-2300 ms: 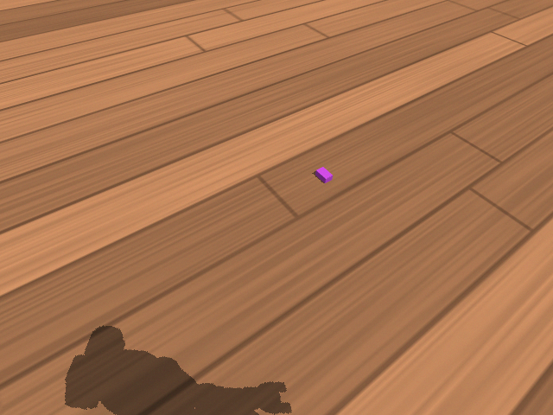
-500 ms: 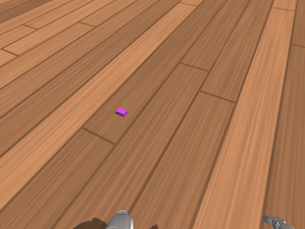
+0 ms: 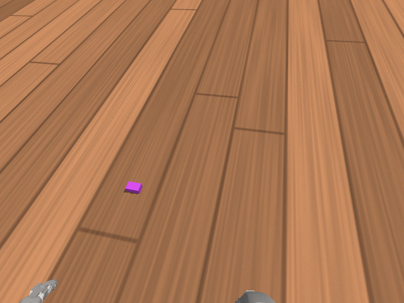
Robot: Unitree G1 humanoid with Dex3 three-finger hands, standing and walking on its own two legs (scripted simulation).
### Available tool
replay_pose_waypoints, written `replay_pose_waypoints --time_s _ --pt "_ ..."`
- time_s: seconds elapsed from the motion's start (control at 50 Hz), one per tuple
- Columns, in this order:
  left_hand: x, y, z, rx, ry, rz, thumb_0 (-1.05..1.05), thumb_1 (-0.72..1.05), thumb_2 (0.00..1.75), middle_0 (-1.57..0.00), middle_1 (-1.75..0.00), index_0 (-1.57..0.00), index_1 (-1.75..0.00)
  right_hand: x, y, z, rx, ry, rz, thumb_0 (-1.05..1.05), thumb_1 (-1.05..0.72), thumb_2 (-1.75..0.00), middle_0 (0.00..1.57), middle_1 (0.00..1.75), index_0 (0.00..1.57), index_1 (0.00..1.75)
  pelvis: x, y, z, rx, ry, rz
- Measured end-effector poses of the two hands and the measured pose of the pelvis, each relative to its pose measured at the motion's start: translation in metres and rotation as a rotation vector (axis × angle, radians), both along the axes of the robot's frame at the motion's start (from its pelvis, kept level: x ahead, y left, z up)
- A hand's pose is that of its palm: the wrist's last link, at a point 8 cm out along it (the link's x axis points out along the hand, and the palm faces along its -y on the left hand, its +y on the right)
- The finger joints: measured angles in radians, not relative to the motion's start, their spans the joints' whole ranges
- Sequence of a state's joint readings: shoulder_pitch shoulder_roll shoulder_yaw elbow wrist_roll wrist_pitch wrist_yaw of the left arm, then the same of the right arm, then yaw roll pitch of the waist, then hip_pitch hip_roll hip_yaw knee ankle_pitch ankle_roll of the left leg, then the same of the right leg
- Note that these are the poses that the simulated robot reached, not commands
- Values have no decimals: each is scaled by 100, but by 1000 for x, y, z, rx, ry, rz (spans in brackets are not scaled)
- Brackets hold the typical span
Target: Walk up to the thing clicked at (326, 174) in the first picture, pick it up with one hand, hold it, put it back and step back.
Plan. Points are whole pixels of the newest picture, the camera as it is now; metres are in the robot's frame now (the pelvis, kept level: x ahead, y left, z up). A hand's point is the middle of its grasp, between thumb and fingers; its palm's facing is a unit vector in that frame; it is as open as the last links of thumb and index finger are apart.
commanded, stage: walk up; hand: left
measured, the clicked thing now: (134, 187) +0.82 +0.40 -0.73
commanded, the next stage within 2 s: none
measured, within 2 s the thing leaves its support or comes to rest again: neither
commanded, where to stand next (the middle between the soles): +0.38 +0.28 m, yaw -18 degrees
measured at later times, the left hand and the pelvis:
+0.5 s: hand out of the picture +0.24 +0.48 -0.12, palm faces -0.19 -0.84 -0.50, open 7.4 cm; pelvis +0.14 +0.18 +0.01, yaw -9 degrees
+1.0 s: hand out of the picture +0.40 +0.60 -0.12, palm faces -0.25 -0.79 -0.55, open 7.4 cm; pelvis +0.27 +0.31 -0.01, yaw -15 degrees
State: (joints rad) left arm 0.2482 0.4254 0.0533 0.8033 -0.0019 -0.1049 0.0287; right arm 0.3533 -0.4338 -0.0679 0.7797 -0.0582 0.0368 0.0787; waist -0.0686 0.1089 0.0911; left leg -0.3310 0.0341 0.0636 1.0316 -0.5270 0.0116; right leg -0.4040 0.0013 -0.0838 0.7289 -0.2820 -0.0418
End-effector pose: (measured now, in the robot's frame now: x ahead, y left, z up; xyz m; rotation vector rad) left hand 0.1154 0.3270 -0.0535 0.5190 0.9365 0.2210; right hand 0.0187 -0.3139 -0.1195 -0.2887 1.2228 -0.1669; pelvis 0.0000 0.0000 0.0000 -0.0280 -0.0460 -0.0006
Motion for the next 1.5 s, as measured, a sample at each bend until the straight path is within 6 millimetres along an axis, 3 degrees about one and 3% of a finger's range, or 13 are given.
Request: replay_pose_waypoints --time_s 0.14,0.28,0.34,0.4,0.52,0.62,0.72,0.9,0.98,1.06,1.14,1.22,1.5 --pt "-2 44 -5 6 76 35 0 90 90 -21 -30 -21 -30 85 38 12 -9 -121 43 1 -90 -90 20 30 21 30 36 43 2 -9 -8 -35" --pt "12 130 -32 36 192 30 1 90 90 -21 -30 -21 -30 142 80 28 -99 -203 34 0 -90 -90 20 30 21 30 79 114 -15 -1 14 -78" --pt "36 166 -46 65 239 35 1 90 90 -21 -30 -21 -30 141 102 28 -136 -221 -7 0 -90 -90 20 30 21 30 94 141 -23 20 7 -105" --pt "69 180 -43 51 242 13 1 90 90 -21 -30 -21 -30 127 127 32 -125 -166 -76 0 -90 -90 20 30 21 30 110 157 -12 21 3 -125" --pt "137 187 -20 7 207 -64 1 91 90 -20 -30 -21 -30 102 172 33 -69 -31 -150 0 -90 -90 20 30 21 30 146 183 10 30 6 -153" --pt "194 185 -7 13 166 -125 1 91 90 -20 -30 -21 -30 99 197 18 -24 45 -196 1 -90 -90 21 30 21 30 179 200 12 31 10 -178" --pt "233 197 -5 43 73 -138 1 90 90 -21 -30 -21 -30 131 217 -4 4 60 -200 1 -90 -90 20 30 21 30 202 211 0 6 -7 -200" --pt "258 255 0 71 93 -143 0 90 90 -21 -30 -21 -30 226 245 8 -25 -87 -158 1 -90 -90 20 30 21 30 242 264 1 7 -7 -222" --pt "276 298 -16 71 142 -154 1 90 90 -21 -30 -21 -30 252 263 15 -86 -124 -176 0 -90 -90 20 30 21 30 265 298 -9 19 6 -251" --pt "303 332 -42 67 193 -136 1 90 90 -21 -30 -21 -30 254 293 13 -143 -118 -220 0 -90 -90 20 30 21 30 287 328 -21 36 -1 -274" --pt "330 334 -53 15 224 -153 1 91 90 -20 -30 -20 -30 249 326 17 -127 -54 -254 0 -90 -90 20 30 21 30 302 339 -12 19 5 -290" --pt "352 324 -59 -41 249 -178 1 91 90 -20 -29 -20 -30 248 344 18 -116 -13 -266 0 -90 -90 21 30 21 30 315 346 -7 12 12 -305" --pt "417 275 -58 -125 154 -277 1 91 90 -20 -30 -21 -30 253 338 15 -165 -52 -315 0 -90 -90 21 30 21 30 317 351 -10 42 12 -333"
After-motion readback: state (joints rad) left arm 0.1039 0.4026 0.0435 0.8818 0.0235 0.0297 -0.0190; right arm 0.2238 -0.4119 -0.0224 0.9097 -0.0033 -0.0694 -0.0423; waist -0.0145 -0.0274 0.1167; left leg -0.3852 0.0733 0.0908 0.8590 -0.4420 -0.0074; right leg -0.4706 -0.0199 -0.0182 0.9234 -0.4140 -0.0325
